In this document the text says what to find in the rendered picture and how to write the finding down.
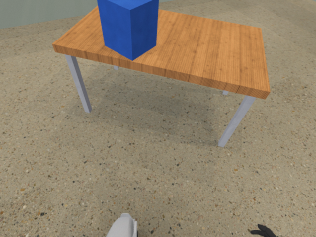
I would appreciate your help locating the robot left shin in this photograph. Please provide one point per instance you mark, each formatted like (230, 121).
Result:
(125, 215)

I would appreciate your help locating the robot left thigh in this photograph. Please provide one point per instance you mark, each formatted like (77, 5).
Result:
(123, 227)

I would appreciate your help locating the carton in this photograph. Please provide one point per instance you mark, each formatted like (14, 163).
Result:
(129, 27)

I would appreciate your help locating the robot right hand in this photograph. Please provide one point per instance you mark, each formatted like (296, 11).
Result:
(264, 231)

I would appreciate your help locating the table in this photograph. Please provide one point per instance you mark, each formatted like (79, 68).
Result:
(208, 52)

